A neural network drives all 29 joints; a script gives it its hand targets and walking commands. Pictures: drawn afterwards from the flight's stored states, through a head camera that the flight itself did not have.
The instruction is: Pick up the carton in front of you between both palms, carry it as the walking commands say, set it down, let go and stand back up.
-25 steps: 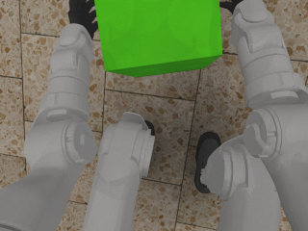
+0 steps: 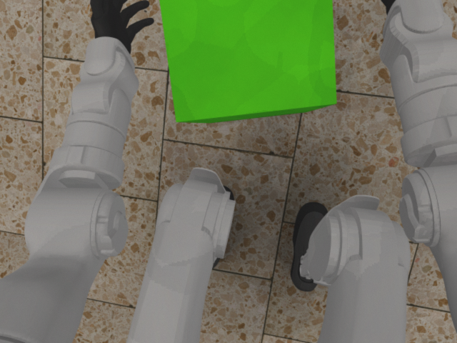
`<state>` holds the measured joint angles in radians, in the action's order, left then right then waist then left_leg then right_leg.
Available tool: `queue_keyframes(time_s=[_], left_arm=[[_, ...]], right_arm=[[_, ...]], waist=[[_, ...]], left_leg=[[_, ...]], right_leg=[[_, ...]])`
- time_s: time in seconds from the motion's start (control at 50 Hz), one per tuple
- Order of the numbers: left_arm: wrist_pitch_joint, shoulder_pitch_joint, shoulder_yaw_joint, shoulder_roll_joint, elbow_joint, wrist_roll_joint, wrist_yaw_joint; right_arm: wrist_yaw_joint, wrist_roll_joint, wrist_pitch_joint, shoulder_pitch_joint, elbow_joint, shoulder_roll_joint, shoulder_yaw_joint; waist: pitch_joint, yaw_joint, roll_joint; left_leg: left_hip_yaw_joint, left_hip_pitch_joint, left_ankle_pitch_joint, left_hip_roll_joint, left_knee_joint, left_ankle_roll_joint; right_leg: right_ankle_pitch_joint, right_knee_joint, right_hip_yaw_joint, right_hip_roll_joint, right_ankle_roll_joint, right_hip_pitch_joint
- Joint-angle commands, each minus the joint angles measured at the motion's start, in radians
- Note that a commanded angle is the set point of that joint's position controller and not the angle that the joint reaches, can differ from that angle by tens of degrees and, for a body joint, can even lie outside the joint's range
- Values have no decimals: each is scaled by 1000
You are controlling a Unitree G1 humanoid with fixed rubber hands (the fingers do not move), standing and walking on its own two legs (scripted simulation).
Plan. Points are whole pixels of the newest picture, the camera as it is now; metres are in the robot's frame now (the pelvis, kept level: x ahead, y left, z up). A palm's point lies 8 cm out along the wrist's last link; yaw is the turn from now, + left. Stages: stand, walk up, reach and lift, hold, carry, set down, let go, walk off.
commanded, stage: set down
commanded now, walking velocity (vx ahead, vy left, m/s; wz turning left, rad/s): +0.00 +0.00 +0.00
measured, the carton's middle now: (250, 56) +0.51 +0.07 -0.25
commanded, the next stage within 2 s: let go in 0.86 s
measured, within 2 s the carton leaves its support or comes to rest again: neither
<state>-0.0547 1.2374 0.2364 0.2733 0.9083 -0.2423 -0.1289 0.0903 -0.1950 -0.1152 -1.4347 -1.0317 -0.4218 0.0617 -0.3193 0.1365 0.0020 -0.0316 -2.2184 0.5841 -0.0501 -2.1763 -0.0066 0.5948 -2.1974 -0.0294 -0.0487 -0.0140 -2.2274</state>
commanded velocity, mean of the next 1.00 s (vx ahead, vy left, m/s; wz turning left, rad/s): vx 0.00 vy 0.00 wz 0.00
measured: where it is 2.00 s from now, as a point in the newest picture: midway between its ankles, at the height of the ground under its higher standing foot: (257, 250)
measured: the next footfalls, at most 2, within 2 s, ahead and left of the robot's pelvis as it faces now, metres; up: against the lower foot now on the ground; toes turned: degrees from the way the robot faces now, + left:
none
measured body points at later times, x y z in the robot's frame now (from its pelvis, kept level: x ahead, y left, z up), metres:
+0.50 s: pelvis +0.01 +0.00 +0.13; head +0.34 -0.01 +0.44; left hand +0.50 +0.25 +0.02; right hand +0.59 -0.13 +0.01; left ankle +0.11 +0.11 -0.34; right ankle +0.11 -0.12 -0.34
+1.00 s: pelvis +0.04 -0.01 +0.26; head +0.33 -0.01 +0.61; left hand +0.49 +0.26 +0.17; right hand +0.58 -0.14 +0.16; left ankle +0.11 +0.11 -0.34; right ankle +0.10 -0.12 -0.34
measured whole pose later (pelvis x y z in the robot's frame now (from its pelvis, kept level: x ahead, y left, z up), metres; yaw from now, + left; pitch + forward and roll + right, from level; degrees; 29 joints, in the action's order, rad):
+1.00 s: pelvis +0.04 -0.01 +0.26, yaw -1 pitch +45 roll +1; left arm -0.13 0.87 0.39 0.19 0.74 -0.03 0.03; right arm 0.05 0.09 -0.19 -1.09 -0.90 -0.25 -0.20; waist 0.11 0.14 0.05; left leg 0.01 -1.59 0.35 -0.03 -1.15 -0.02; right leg 0.35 -1.17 -0.04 -0.05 0.01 -1.60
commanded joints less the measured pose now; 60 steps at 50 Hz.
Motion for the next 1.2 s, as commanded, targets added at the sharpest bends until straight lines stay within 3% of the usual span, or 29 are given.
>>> queue_keyframes(time_s=[0.0,0.06,0.16,0.32,0.44,0.56,0.66,0.82,0.92,1.0,1.1,1.18], left_arm=[[-52,133,21,83,-196,38,-9],[-65,126,43,40,-167,86,-1],[-51,76,51,11,-163,109,5],[-76,24,104,71,-281,110,10],[-115,-30,130,90,-295,107,45],[-111,-61,123,72,-283,119,83],[-90,-98,137,66,-260,151,107],[-64,-163,177,65,-267,190,134],[-52,-273,159,41,-261,225,174],[-36,-453,130,58,-304,269,219],[-10,-637,54,83,-402,302,256],[11,-777,-8,72,-426,282,269]], right_arm=[[4,125,-34,-210,135,-94,-175],[-17,167,-37,-171,76,-74,-223],[-37,169,-14,-121,43,-58,-229],[-43,151,-42,-164,182,-34,-165],[-38,175,-100,-153,254,-18,-166],[-38,208,-111,-62,210,13,-205],[-43,228,-91,-12,191,40,-229],[-49,249,-67,25,214,74,-230],[-31,308,-59,188,222,120,-276],[9,350,-48,415,335,194,-292],[41,328,-18,626,525,256,-264],[38,301,10,767,581,260,-232]], waist=[[1342,12,84],[1171,9,39],[1214,28,28],[1443,85,157],[1471,77,222],[1413,60,168],[1369,69,126],[1373,86,159],[1373,36,148],[1413,24,110],[1235,26,50],[1047,4,41]], left_leg=[[-32,709,-372,-17,333,-44],[-22,653,-305,-15,393,-58],[-23,692,-387,-16,457,-70],[-56,718,-424,-18,585,-58],[-66,701,-423,-21,687,-49],[-72,758,-458,-23,791,-54],[-69,825,-507,-20,886,-56],[-54,907,-591,-14,1045,-46],[-49,1012,-609,-14,1135,-50],[-46,1179,-651,-19,1209,-41],[-14,1392,-602,-5,1316,-16],[26,1540,-526,15,1400,-7]], right_leg=[[-201,258,88,-32,27,600],[-114,322,85,-31,35,466],[-176,390,72,-37,33,494],[-278,526,58,-46,19,816],[-336,638,54,-44,3,998],[-377,759,38,-45,0,1053],[-419,864,19,-44,-1,1093],[-554,1011,-11,-32,-7,1291],[-613,1112,-14,-28,-15,1389],[-685,1200,-22,-27,-25,1508],[-537,1338,-13,-21,-26,1516],[-400,1425,10,-16,-22,1511]])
